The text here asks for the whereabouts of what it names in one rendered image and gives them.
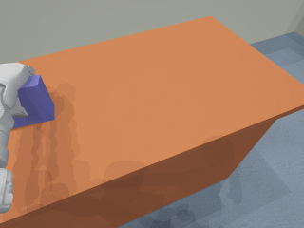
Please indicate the sponge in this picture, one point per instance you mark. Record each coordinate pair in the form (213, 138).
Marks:
(35, 99)

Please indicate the robot left upper arm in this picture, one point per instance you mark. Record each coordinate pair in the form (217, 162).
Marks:
(6, 190)

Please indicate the table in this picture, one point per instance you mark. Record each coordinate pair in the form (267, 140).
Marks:
(141, 121)

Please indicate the robot left forearm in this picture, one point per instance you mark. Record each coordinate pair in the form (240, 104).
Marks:
(8, 98)

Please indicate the robot left hand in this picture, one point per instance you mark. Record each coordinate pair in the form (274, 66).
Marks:
(16, 74)

